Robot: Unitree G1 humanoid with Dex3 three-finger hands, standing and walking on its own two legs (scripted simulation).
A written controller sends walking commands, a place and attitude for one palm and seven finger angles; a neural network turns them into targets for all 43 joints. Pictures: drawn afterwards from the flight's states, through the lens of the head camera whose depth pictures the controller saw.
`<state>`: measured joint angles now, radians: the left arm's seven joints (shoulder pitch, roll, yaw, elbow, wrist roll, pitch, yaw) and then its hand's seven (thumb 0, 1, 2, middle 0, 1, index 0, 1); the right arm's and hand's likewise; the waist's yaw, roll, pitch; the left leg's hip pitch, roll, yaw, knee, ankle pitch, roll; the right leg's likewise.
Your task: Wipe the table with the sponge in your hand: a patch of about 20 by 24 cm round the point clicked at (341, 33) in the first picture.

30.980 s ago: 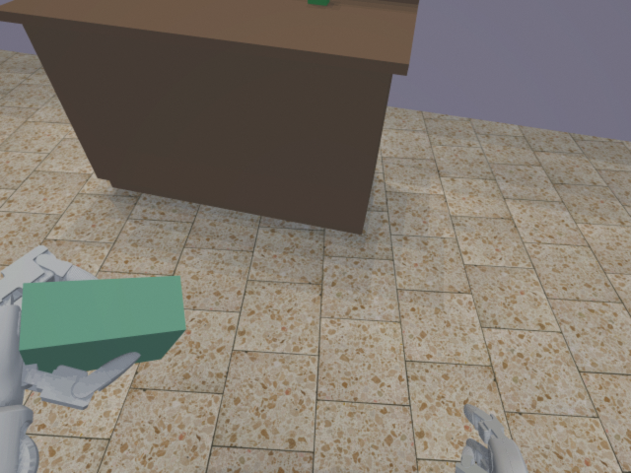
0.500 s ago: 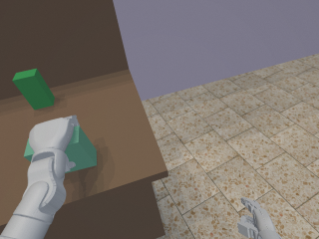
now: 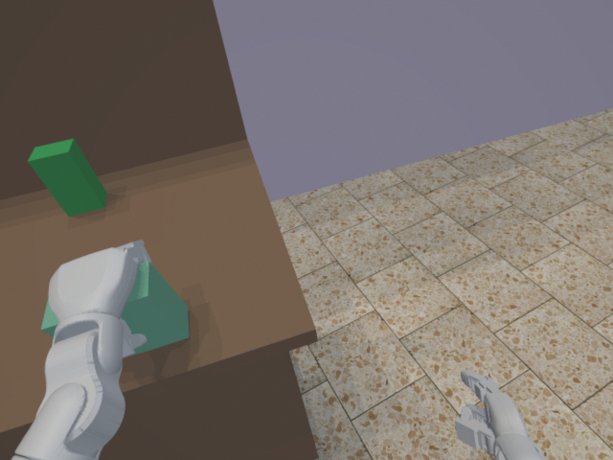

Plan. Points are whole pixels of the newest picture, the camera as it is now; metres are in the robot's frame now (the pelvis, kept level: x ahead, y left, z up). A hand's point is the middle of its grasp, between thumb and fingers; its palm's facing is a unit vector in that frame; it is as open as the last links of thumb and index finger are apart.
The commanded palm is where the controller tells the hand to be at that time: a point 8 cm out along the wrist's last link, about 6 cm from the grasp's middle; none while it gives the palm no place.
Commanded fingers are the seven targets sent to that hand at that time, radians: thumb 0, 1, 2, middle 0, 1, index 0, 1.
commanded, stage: slide across to the third lane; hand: left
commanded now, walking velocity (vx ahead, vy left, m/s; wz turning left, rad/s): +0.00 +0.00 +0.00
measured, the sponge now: (131, 322) +0.25 +0.28 +0.08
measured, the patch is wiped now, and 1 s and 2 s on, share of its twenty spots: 0.80 0.85 0.90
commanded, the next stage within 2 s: wipe forward along the third lane in 0.54 s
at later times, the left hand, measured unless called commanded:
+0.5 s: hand (177, 284) +0.28 +0.21 +0.13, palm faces +0.09 -0.08 -0.99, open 9.6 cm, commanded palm +0.25 +0.20 +0.18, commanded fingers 0.00 0.10 1.30 -1.20 -1.60 -1.20 -1.60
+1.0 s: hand (194, 262) +0.32 +0.20 +0.12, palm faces +0.02 -0.02 -1.00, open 9.6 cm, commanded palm +0.29 +0.21 +0.17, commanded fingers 0.00 0.10 1.30 -1.20 -1.60 -1.20 -1.60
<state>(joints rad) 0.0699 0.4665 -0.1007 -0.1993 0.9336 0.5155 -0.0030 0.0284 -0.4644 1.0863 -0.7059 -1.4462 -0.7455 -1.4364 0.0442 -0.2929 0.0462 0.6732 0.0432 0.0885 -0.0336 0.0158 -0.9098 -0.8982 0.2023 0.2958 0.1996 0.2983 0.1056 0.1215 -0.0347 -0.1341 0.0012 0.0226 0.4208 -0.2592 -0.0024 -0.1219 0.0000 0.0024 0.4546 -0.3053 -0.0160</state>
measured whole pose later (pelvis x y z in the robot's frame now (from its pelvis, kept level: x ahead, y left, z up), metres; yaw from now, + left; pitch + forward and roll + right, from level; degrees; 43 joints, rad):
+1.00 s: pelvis -0.01 -0.02 +0.00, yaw +1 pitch -1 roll +1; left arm -0.36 0.36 -0.30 0.20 0.98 0.60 -0.05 -0.02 -0.50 1.10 -0.76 -1.39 -0.80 -1.35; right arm 0.02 -0.27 0.08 0.74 0.05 0.09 -0.04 0.02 -0.91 -0.90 0.20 0.30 0.20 0.30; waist 0.09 0.11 -0.04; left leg -0.14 0.02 0.01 0.38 -0.22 -0.02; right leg -0.14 0.02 -0.01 0.45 -0.29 -0.04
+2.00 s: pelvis -0.01 -0.01 +0.00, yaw +0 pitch +4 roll +1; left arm -0.74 0.45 -0.14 0.81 1.00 0.29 0.03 0.01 -0.52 1.11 -0.77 -1.38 -0.81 -1.37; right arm 0.21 -0.29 0.02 0.78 0.05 0.09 -0.08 0.01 -0.91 -0.90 0.20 0.30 0.20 0.30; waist 0.00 0.06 -0.07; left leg -0.28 0.02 0.01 0.42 -0.22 -0.02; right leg -0.26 0.02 -0.01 0.45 -0.27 -0.03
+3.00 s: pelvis +0.01 +0.01 +0.00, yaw +1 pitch +3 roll +1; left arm -0.55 0.35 -0.26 0.48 0.99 0.49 0.02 -0.01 -0.48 1.10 -0.73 -1.43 -0.76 -1.42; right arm 0.06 -0.26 0.05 0.70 0.06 0.12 -0.04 0.01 -0.91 -0.90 0.20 0.30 0.20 0.30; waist 0.07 0.08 -0.10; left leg -0.23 -0.01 0.01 0.44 -0.26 0.01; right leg -0.20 -0.01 -0.01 0.46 -0.31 -0.01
